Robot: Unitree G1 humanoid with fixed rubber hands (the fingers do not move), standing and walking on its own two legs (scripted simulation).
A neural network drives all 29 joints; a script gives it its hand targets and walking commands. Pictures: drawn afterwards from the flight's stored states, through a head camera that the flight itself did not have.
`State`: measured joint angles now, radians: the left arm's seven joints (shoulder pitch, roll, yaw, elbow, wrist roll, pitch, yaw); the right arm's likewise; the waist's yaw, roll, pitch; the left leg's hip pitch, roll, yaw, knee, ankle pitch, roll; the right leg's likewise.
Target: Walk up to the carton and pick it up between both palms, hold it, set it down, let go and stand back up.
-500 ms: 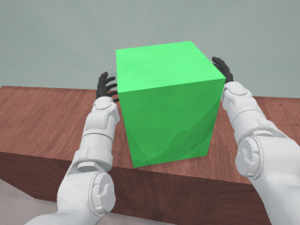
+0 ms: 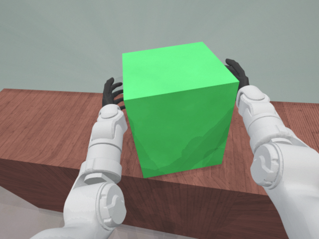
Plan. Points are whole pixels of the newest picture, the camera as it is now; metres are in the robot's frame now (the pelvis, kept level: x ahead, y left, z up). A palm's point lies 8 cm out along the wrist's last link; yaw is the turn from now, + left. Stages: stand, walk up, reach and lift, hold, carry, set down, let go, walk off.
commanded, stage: set down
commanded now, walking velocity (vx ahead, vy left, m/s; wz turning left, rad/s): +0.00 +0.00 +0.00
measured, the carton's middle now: (173, 110) +0.46 +0.07 +0.08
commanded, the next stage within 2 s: none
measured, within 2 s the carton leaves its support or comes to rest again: rests again in 1.68 s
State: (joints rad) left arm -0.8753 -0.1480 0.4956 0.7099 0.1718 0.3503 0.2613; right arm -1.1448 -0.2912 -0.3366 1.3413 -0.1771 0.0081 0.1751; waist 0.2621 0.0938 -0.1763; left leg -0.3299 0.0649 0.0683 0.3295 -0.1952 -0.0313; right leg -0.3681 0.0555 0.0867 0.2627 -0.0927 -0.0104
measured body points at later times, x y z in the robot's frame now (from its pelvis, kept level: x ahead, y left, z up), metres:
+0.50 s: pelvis +0.00 +0.00 +0.00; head +0.04 -0.04 +0.45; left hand +0.39 +0.22 +0.13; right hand +0.51 -0.09 +0.15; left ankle -0.04 +0.13 -0.75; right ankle +0.01 -0.11 -0.75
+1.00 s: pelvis +0.00 +0.00 +0.00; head +0.04 -0.04 +0.45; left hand +0.39 +0.22 +0.13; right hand +0.50 -0.09 +0.14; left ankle -0.04 +0.13 -0.75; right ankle +0.01 -0.11 -0.75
